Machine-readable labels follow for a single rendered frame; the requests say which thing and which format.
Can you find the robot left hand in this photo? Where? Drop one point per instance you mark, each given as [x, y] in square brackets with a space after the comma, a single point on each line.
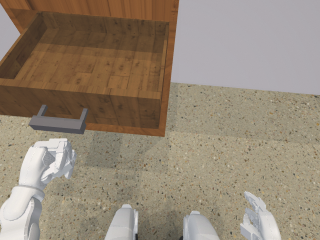
[57, 153]

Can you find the robot right hand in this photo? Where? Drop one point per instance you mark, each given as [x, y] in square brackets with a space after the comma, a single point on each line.
[264, 224]

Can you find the drawer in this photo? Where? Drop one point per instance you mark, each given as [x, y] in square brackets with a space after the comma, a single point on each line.
[114, 67]

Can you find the handle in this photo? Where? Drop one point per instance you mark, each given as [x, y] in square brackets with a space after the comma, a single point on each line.
[57, 124]

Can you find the right robot thigh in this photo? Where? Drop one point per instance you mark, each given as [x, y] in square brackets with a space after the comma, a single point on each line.
[198, 227]

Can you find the left robot forearm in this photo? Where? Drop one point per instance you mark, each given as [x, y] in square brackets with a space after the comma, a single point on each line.
[20, 214]

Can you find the left robot thigh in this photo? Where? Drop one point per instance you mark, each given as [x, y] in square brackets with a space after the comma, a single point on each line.
[124, 225]

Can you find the cabinet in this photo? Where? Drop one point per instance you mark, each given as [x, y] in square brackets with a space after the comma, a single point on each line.
[21, 12]

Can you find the robot thigh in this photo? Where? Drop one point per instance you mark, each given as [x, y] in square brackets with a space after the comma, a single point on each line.
[198, 227]
[124, 225]

